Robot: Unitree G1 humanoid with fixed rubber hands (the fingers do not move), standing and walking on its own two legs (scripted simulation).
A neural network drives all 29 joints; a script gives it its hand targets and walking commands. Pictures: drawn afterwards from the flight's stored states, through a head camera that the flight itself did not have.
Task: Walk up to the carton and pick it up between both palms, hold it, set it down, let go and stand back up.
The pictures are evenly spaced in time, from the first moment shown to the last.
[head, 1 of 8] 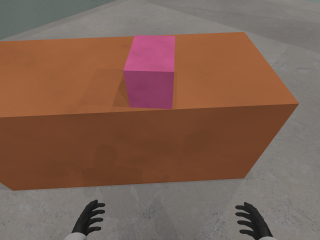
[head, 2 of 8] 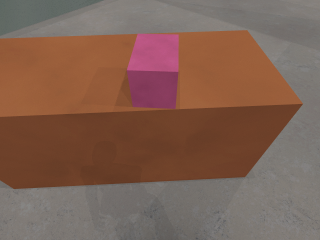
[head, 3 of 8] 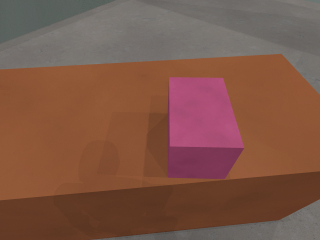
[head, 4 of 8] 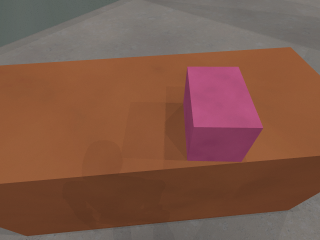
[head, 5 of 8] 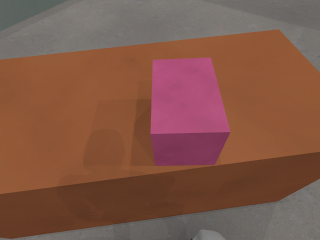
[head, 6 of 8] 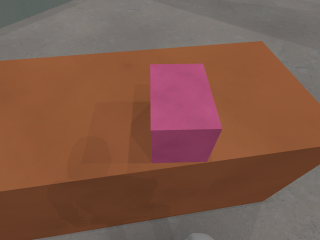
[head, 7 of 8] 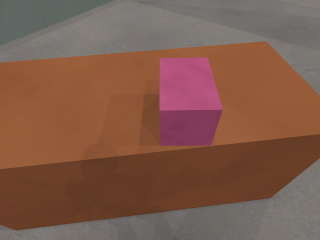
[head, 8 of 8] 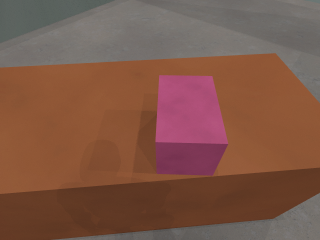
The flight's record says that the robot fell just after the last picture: no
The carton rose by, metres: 0.00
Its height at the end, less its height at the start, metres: +0.00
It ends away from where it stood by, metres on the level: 0.00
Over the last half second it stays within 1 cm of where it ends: yes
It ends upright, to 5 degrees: yes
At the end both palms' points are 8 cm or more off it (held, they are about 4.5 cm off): yes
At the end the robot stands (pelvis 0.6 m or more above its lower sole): yes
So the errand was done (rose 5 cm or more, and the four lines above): no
